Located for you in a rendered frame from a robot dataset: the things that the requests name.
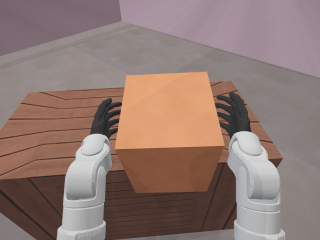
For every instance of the carton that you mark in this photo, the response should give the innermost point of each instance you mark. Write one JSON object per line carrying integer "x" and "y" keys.
{"x": 169, "y": 137}

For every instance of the left robot forearm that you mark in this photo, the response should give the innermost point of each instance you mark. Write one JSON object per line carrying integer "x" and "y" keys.
{"x": 84, "y": 191}

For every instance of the right robot forearm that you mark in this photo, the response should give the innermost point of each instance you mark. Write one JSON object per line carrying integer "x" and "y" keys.
{"x": 258, "y": 190}

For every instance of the robot right hand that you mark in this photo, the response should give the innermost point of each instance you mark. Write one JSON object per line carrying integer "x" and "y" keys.
{"x": 238, "y": 119}

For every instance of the robot left hand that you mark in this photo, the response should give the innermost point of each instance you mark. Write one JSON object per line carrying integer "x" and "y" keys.
{"x": 101, "y": 123}

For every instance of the pedestal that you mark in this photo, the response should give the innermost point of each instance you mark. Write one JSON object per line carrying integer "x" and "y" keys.
{"x": 40, "y": 140}

